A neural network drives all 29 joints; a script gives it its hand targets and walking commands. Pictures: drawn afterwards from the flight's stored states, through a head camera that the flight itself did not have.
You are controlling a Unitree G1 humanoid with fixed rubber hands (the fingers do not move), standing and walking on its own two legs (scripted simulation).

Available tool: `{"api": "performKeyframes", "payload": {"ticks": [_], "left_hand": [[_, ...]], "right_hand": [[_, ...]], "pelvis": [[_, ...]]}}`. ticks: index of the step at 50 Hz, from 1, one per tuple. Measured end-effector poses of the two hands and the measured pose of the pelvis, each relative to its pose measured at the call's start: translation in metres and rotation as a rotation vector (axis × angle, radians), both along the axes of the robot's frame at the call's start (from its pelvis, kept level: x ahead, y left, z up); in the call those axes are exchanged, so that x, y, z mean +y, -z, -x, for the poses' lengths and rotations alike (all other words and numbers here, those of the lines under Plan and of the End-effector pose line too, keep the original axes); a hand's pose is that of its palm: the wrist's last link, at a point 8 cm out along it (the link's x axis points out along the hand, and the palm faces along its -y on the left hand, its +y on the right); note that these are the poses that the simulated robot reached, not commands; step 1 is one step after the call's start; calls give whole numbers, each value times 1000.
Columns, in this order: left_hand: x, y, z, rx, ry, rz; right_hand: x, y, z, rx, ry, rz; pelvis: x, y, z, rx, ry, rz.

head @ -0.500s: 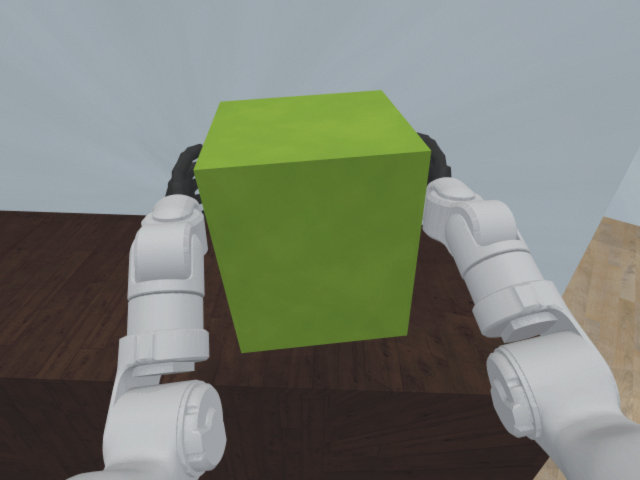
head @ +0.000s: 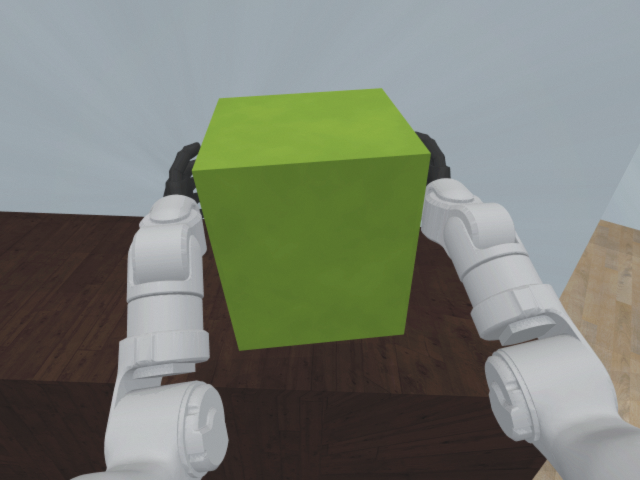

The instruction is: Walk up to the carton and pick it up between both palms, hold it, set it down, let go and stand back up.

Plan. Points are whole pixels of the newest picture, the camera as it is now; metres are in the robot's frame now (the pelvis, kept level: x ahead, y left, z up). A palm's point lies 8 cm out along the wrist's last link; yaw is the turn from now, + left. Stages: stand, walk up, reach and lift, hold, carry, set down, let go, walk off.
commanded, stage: set down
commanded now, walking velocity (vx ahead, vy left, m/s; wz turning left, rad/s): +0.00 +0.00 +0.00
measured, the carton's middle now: (311, 216) +0.38 +0.00 +0.22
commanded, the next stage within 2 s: none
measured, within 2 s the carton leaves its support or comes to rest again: neither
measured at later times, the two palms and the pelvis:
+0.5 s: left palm (189, 234) +0.38 +0.16 +0.19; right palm (417, 244) +0.37 -0.14 +0.17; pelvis +0.00 +0.00 +0.00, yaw +2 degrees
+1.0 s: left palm (201, 245) +0.40 +0.15 +0.17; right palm (418, 251) +0.38 -0.15 +0.15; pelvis +0.01 +0.01 +0.00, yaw +1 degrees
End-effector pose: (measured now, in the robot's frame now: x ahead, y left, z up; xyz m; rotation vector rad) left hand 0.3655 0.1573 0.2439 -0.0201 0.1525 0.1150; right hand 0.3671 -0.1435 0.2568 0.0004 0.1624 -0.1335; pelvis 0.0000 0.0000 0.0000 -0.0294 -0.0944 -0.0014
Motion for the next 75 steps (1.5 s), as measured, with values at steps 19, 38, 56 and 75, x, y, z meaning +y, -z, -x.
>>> {"api": "performKeyframes", "payload": {"ticks": [19,38,56,75], "left_hand": [[5,31,-15,-62,32,-59],[-5,57,-29,-29,46,-63],[-5,89,-33,19,51,-65],[-15,113,-45,58,74,-57]], "right_hand": [[6,67,-5,-76,19,22],[-4,83,-13,-58,40,39],[-5,111,-16,-21,42,40],[-14,130,-22,13,63,46]], "pelvis": [[-1,0,-2,-85,-23,-8],[4,-1,-6,-47,-11,-6],[5,-1,-13,-24,-9,-5],[3,-2,-19,13,4,-9]]}}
